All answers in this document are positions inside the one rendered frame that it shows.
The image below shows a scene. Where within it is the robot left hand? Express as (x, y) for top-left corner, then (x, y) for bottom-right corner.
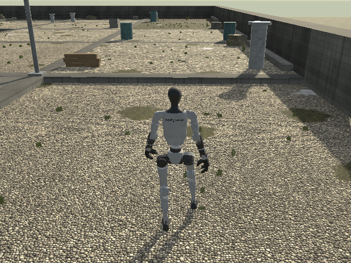
(145, 149), (157, 159)

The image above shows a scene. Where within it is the robot right foot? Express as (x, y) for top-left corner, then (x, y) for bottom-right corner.
(191, 198), (198, 209)

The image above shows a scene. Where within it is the right robot upper arm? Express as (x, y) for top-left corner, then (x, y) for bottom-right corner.
(186, 111), (201, 142)

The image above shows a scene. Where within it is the robot right hand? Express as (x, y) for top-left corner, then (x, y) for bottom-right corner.
(197, 158), (210, 173)

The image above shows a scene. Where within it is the left robot forearm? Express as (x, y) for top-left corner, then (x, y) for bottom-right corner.
(145, 132), (155, 151)

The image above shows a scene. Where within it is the right robot forearm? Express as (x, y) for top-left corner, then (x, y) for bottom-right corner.
(196, 134), (208, 160)

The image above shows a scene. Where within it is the humanoid robot head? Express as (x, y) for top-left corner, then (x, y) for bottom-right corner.
(166, 87), (184, 113)

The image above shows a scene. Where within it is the left robot upper arm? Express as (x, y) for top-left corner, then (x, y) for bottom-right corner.
(149, 110), (164, 140)

